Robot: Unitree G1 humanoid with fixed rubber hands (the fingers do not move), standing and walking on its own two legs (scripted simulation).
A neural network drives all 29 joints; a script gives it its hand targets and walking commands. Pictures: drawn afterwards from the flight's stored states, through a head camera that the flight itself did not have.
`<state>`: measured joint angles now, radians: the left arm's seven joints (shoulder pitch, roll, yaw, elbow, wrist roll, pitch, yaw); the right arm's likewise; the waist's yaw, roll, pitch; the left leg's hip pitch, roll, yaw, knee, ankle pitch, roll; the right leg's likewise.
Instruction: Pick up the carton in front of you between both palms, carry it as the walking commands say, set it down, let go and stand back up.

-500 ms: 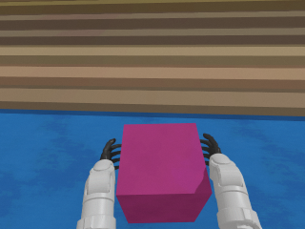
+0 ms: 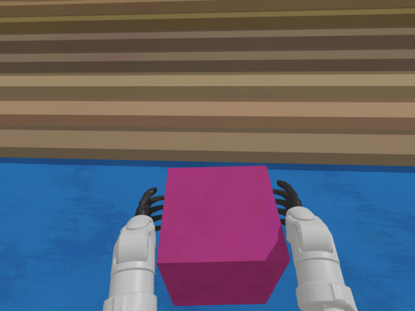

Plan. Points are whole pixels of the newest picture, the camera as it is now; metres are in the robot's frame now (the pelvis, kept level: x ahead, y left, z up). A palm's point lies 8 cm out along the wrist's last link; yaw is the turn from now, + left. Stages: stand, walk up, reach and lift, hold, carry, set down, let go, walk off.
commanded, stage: hold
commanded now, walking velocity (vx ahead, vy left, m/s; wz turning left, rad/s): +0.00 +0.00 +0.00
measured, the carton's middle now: (218, 238) +0.29 +0.00 -0.02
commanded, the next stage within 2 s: carry in 0.74 s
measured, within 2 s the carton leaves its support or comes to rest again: neither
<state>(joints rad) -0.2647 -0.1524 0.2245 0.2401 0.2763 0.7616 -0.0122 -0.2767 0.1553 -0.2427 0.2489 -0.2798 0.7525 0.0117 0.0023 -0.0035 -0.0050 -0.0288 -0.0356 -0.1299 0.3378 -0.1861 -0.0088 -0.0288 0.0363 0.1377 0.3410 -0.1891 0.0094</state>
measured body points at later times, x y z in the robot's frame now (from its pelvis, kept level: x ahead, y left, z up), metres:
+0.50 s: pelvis +0.00 +0.00 +0.00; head -0.05 +0.00 +0.45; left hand +0.30 +0.15 +0.04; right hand +0.30 -0.15 +0.05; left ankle +0.01 +0.13 -0.75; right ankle +0.01 -0.13 -0.75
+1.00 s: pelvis +0.05 -0.01 -0.02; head +0.00 -0.01 +0.43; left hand +0.34 +0.14 +0.06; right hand +0.34 -0.16 +0.06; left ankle +0.01 +0.13 -0.74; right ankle +0.01 -0.14 -0.75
